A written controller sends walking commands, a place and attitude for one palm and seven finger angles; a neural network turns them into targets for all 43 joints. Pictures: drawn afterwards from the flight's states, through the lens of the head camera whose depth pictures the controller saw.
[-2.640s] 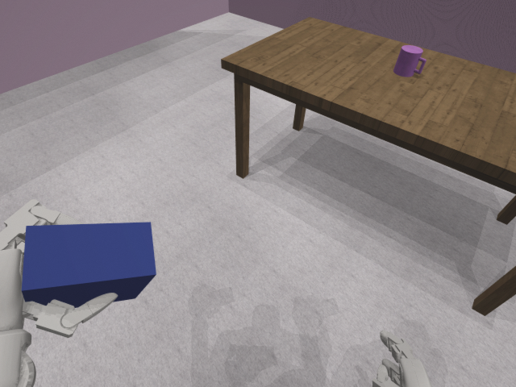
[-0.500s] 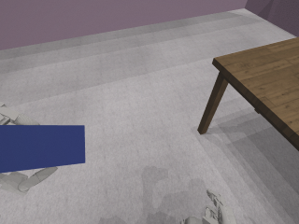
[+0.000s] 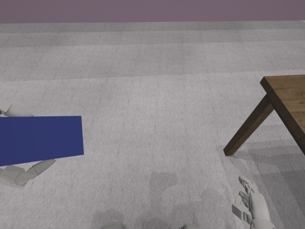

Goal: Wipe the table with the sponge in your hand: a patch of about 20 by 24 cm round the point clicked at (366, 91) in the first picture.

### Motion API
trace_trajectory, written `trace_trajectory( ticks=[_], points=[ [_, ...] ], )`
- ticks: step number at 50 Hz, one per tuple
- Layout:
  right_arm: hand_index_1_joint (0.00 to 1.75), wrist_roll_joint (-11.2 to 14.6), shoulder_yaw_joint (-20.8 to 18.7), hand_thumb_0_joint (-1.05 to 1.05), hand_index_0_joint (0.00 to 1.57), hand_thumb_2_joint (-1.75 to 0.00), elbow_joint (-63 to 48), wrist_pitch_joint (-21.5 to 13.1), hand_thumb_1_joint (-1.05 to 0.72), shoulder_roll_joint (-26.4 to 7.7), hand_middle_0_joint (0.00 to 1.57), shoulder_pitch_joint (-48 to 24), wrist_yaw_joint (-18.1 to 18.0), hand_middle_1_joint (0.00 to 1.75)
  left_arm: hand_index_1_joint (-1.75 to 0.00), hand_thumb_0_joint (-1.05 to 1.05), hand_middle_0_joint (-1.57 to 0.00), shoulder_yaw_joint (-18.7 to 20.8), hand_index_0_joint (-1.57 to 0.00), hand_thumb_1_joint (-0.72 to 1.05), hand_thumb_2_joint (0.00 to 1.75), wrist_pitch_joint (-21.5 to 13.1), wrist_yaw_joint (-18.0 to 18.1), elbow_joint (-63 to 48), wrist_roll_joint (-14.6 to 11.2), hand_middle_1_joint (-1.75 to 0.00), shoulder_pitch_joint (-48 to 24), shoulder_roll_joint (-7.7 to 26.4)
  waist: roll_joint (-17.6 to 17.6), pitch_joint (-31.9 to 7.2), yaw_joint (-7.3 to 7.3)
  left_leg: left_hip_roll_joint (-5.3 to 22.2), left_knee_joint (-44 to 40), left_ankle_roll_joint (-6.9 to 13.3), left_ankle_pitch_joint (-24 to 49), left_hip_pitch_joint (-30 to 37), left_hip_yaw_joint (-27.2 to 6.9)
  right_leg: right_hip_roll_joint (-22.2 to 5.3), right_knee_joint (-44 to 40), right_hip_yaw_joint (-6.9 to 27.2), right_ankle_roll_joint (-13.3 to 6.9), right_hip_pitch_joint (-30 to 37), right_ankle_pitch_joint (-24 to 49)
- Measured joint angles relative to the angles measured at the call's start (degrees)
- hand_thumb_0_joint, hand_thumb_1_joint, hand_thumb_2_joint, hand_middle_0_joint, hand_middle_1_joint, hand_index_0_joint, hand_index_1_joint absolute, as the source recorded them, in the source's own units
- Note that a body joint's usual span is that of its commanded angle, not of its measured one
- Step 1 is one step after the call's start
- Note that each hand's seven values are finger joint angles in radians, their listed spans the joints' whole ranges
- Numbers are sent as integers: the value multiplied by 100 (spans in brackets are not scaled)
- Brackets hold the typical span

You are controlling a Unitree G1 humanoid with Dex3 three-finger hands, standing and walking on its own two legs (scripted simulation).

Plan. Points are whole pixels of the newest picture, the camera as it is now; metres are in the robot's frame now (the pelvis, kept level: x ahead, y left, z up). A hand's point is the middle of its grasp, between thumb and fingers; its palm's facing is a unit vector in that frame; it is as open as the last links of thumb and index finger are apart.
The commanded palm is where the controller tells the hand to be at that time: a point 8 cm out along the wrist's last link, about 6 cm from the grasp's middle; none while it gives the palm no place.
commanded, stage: walk to a spot facing it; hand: left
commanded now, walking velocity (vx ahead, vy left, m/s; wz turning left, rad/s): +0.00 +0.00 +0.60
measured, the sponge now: (48, 140) +0.24 +0.20 +0.18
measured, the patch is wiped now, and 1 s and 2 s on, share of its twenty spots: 0.00 0.00 0.00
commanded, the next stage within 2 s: none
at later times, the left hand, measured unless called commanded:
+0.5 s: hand (10, 221) +0.12 +0.20 +0.19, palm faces +0.63 -0.65 -0.42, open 10.4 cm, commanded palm +0.04 +0.23 +0.20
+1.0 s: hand out of the picture -0.01 +0.19 +0.20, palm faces +0.80 -0.38 -0.46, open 10.5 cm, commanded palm -0.06 +0.20 +0.20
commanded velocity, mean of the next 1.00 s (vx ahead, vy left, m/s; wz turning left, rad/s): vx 0.16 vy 0.00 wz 0.57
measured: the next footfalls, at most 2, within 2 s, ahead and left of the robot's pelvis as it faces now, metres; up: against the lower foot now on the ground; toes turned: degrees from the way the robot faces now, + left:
right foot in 0.28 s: +0.07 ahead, -0.16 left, +0.00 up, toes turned +6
left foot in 0.68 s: -0.09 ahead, +0.05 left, +0.00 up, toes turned +32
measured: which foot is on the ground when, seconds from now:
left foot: down 0.00-0.28, up 0.30-0.66, down 0.68-1.00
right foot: up 0.00-0.26, down 0.28-0.66, up 0.68-0.98, down 1.00-1.00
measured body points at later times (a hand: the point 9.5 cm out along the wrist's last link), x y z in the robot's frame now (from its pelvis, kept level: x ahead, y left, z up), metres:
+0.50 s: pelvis -0.01 -0.09 +0.03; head +0.01 -0.10 +0.48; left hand +0.08 +0.23 +0.21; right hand +0.23 -0.26 -0.07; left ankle -0.07 +0.04 -0.63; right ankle +0.03 -0.16 -0.72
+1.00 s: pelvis -0.03 -0.12 +0.01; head -0.02 -0.13 +0.46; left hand -0.05 +0.21 +0.22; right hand +0.20 -0.17 -0.10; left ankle -0.12 +0.03 -0.71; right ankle +0.06 -0.19 -0.72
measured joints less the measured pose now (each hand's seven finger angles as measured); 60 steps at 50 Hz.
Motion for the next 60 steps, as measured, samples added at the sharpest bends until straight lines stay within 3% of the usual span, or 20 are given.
trace_trajectory(
  ticks=[2, 4, 8, 12, 13, 15, 18, 20, 22, 30, 33, 36, 39, 42, 47, 50, 51, 53, 56, 60],
  points=[
    [30, 45, 118, 1, 19, -90, 121, -27, -90, 213, 20, -46, 116, 30, -134, -1, -69, -46, -71, -51, 98, 71, -97, 220, 60, -134, -159, -7, 31, 20, -28, 37, 20, -6, -196, -22, -218, 315, 679, 319, 77, -362, -187],
    [30, 55, 258, 1, 19, -90, 184, -78, -90, 392, 20, -9, 230, 30, -134, -1, -69, -115, -71, -51, 98, 188, -163, 188, 77, -134, -124, -65, 98, 21, -52, 75, -142, -92, -112, -12, -448, 480, 638, 400, 120, -549, 34],
    [30, 38, 474, 1, 20, -90, 209, -260, -90, 602, 20, 212, 330, 30, -134, -1, -69, -211, -71, -51, 98, 207, -235, -240, -26, -135, 306, -132, 333, -19, 12, 121, -435, -232, 140, -31, -871, 642, -463, 390, 163, -410, 477],
    [30, 38, 583, 1, 20, -90, 303, -333, -90, 643, 20, 362, 297, 30, -134, -1, -69, -135, -71, -51, 98, 191, -270, -201, -100, -135, 486, -55, 603, -94, 212, 111, -464, -390, 241, -116, -1227, 840, -1644, 359, 195, 176, 658],
    [30, 42, 597, 1, 20, -90, 333, -328, -90, 630, 20, 376, 284, 30, -134, -1, -69, -108, -71, -51, 98, 216, -275, -95, -101, -135, 434, -40, 640, -119, 272, 82, -398, -437, 233, -164, -1299, 871, -2065, 338, 181, 405, 824],
    [30, 66, 595, 1, 20, -90, 445, -270, -90, 510, 21, 313, 249, 30, -134, -1, -69, -170, -71, -51, 98, 303, -269, 198, -32, -135, 201, -184, 811, -101, 377, 69, 40, -423, -206, -335, -1411, 929, -2357, 212, -188, 560, 1366],
    [30, 20, 537, 1, 20, -90, 720, -167, -90, 302, 21, 232, 182, 30, -134, -1, -69, -417, -71, -51, 98, 480, -220, 674, -5, -135, -82, -501, 737, -133, 390, -204, 1996, -463, -1022, -811, -1174, 683, -2281, 61, -528, 640, 1310],
    [30, 3, 505, 1, 20, -90, 790, -91, -90, 184, 21, 212, 109, 30, -134, -1, -69, -531, -71, -51, 98, 525, -218, 892, 25, -135, -102, -664, 622, -184, 328, -246, 2874, -534, -1040, -919, -928, 532, -2461, -31, -553, 767, 1364],
    [30, -17, 449, 2, 20, -90, 771, -62, -90, 99, 21, 203, 14, 30, -134, -1, -69, -630, -71, -51, 98, 526, -216, 992, 66, -135, -88, -718, 493, -218, 237, -200, 3045, -568, -1057, -826, -726, 411, -2673, -158, -546, 867, 1481],
    [30, -106, 144, 1, 20, -90, 274, -10, -90, -192, 20, 221, -139, 30, -135, -1, -69, -528, -71, -51, 98, 333, -96, 278, 68, -135, 151, -354, 114, -325, 58, 47, 711, -431, -1388, 276, -338, 129, -2686, -662, -558, 563, 1624],
    [30, -106, 96, 1, 20, -90, 74, 33, -90, -277, 20, 255, -98, 30, -135, -1, -69, -328, -71, -51, 98, 264, -31, -85, -2, -135, 220, -232, 55, -375, 60, 0, -478, -299, -896, 800, -265, -33, -2132, -778, -480, 220, 1425],
    [30, -69, 92, 1, 20, -90, 149, -78, -90, -61, 20, 223, -49, 30, -135, -1, -69, -180, -71, -52, 98, 112, -28, -8, 8, -135, 81, -132, -72, -327, 83, -93, -301, -178, -632, 715, -401, 60, -463, -106, -182, -397, 401],
    [30, 19, 236, 1, 19, -90, 355, -182, -90, 255, 20, 366, 107, 30, -135, -1, -69, -225, -71, -52, 98, 91, -158, 305, 160, -135, -24, -181, 64, -428, 73, -21, -355, -221, -604, 708, -724, 369, 756, 251, -21, -844, 361],
    [30, 44, 424, 1, 20, -90, 501, -269, -90, 497, 20, 536, 210, 30, -135, -1, -69, -345, -71, -52, 98, 101, -221, 378, 163, -135, 5, -351, 250, -482, 124, 49, -622, -264, -407, 783, -1009, 465, 523, 283, 64, -873, 668],
    [30, -13, 662, 1, 20, -90, 664, -344, -90, 699, 20, 665, 209, 30, -135, -1, -69, -461, -71, -52, 99, 107, -270, 529, 126, -135, 99, -470, 555, -472, 261, 82, -785, -311, -289, 834, -1351, 622, -1044, 216, 100, -196, 702],
    [30, -30, 731, 1, 20, -90, 688, -313, -90, 700, 21, 641, 178, 30, -135, -1, -69, -426, -70, -52, 99, 195, -269, 711, 161, -135, -14, -352, 647, -465, 335, 69, -244, -226, -662, 555, -1463, 758, -2356, 89, -36, 495, 860],
    [30, -27, 717, 1, 20, -90, 728, -287, -90, 652, 21, 571, 170, 30, -135, -1, -69, -454, -70, -52, 99, 231, -277, 785, 192, -135, -140, -354, 675, -415, 336, 57, 346, -171, -1093, 296, -1433, 735, -2364, 24, -229, 459, 1351],
    [30, -75, 655, 1, 20, -90, 911, -213, -90, 478, 21, 398, 168, 30, -135, -1, -69, -586, -70, -52, 99, 296, -290, 937, 198, -135, -361, -462, 673, -282, 337, -68, 1890, -193, -1351, -274, -1313, 589, -2109, -126, -517, 438, 1456],
    [30, -98, 533, 1, 20, -90, 999, -64, -90, 201, 21, 252, 166, 30, -135, -1, -69, -632, -70, -52, 99, 271, -327, 946, 173, -135, -225, -597, 580, -205, 287, -72, 3320, -325, -953, -855, -950, 417, -2339, -241, -591, 660, 1415],
    [30, -78, 302, 2, 20, -90, 804, -18, -90, -55, 21, 274, 79, 30, -135, -1, -69, -569, -70, -52, 99, 185, -321, 798, 155, -135, 119, -479, 377, -183, 157, 98, 3051, -409, -576, -1032, -554, 231, -2896, -474, -545, 985, 1615]
  ],
)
